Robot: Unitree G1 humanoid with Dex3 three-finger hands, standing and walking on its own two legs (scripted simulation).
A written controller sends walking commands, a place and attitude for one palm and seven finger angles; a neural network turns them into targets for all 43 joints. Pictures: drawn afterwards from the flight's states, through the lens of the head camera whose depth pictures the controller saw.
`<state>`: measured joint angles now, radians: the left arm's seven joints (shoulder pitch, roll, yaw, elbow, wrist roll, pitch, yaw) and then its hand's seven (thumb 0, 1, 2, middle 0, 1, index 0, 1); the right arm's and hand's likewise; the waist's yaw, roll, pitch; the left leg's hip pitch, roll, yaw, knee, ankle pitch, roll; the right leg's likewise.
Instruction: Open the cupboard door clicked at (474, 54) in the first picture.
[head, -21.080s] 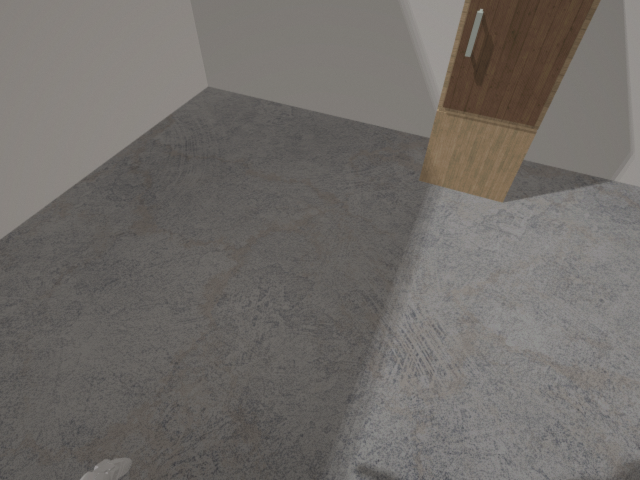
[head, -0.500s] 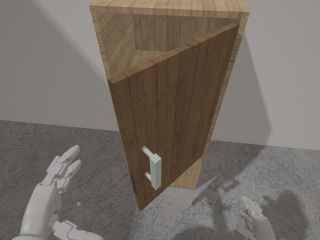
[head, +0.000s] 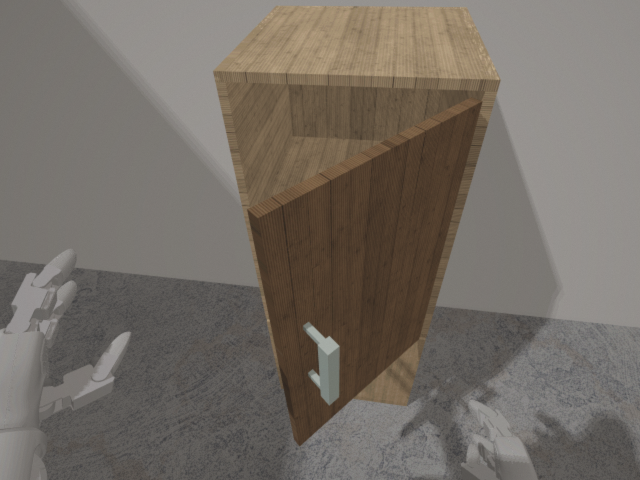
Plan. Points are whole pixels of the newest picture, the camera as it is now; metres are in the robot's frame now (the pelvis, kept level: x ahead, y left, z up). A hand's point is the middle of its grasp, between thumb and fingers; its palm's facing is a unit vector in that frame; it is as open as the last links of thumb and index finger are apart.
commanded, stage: draw the hand back to the body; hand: left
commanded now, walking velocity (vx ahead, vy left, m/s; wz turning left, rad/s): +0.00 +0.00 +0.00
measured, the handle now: (320, 364) +0.30 +0.04 -0.04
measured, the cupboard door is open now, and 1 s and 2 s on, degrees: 49 49 49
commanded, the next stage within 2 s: step back with the hand held close in 0.48 s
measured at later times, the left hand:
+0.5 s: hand (87, 361) +0.17 +0.24 +0.16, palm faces +0.46 -0.80 -0.39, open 7.5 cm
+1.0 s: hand (77, 376) +0.16 +0.24 +0.16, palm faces +0.33 -0.79 -0.51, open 7.4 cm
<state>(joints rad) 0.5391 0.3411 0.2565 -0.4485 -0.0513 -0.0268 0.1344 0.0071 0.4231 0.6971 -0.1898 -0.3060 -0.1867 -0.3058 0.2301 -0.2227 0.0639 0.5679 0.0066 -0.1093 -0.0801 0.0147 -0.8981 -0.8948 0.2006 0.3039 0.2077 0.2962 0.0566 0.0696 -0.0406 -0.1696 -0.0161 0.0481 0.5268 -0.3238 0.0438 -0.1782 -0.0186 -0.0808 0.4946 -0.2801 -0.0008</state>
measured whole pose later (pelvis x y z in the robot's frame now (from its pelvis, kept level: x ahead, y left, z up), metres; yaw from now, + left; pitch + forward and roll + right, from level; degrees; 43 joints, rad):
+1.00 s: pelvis -0.05 -0.01 +0.00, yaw -2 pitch +0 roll -1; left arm 0.57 0.43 0.39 -0.49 -0.05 -0.14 0.13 0.02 0.89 0.90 -0.21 -0.31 -0.21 -0.31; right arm 0.17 -0.24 -0.02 0.57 0.01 0.01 -0.09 0.01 -0.90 -0.89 0.20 0.30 0.21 0.30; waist 0.00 0.02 0.04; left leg -0.25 0.01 0.07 0.47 -0.22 0.03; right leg -0.26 0.01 -0.06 0.42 -0.16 -0.02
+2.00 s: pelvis -0.23 +0.00 -0.02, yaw -6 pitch +3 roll -2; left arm 0.55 0.51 0.45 -0.64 -0.07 -0.25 0.12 0.02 0.88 0.90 -0.21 -0.31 -0.21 -0.31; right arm 0.13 -0.17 0.04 0.64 -0.02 -0.09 -0.05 0.01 -0.90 -0.89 0.20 0.30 0.21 0.30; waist 0.01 -0.05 0.02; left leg -0.56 0.03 0.05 0.57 -0.11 0.00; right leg -0.04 0.05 0.02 0.46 -0.46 -0.01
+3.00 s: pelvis -0.27 +0.02 -0.01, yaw -1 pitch +0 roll +0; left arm 0.31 0.15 0.05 0.80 0.01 0.04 0.03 -0.01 0.98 0.90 -0.20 -0.30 -0.20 -0.30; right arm 0.21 -0.19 0.02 0.90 -0.04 0.02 0.00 0.01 -0.90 -0.89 0.20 0.30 0.20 0.30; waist -0.01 -0.04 0.03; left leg -0.30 0.01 0.04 0.60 -0.30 0.01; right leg -0.24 -0.01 -0.10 0.61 -0.37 -0.03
